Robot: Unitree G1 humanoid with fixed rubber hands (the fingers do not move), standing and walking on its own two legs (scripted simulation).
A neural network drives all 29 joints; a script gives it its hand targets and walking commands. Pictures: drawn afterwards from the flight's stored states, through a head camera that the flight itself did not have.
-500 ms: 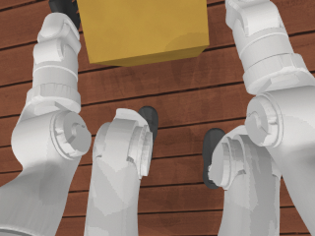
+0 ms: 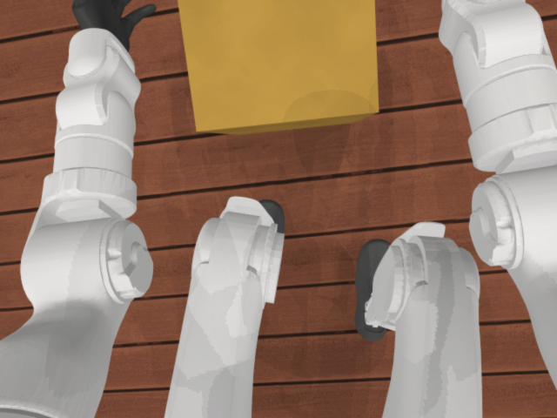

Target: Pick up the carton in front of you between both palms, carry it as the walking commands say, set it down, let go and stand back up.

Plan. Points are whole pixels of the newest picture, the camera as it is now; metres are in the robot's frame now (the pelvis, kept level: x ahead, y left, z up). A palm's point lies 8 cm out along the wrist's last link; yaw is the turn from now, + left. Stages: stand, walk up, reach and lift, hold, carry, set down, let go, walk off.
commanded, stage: set down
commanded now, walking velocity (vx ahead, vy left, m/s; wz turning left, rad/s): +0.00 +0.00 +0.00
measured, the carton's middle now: (284, 55) +0.52 +0.11 -0.28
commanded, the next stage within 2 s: let go in 0.80 s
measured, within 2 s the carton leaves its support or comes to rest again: neither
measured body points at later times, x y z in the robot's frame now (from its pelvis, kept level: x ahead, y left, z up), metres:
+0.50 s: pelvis +0.02 +0.00 +0.12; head +0.35 +0.02 +0.43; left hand +0.50 +0.30 +0.02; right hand +0.61 -0.08 +0.01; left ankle +0.14 +0.12 -0.37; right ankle +0.09 -0.12 -0.37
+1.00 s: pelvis +0.05 +0.01 +0.25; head +0.33 +0.02 +0.60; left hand +0.48 +0.29 +0.15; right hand +0.57 -0.10 +0.14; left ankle +0.14 +0.12 -0.37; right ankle +0.09 -0.12 -0.37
